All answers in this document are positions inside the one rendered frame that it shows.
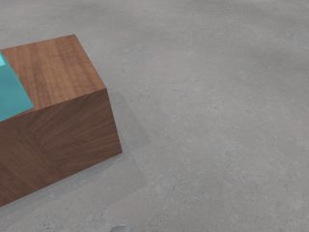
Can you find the pedestal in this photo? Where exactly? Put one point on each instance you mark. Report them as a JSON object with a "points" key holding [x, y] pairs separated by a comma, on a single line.
{"points": [[71, 126]]}

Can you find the carton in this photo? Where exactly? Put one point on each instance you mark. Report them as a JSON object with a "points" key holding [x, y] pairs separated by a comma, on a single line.
{"points": [[13, 97]]}

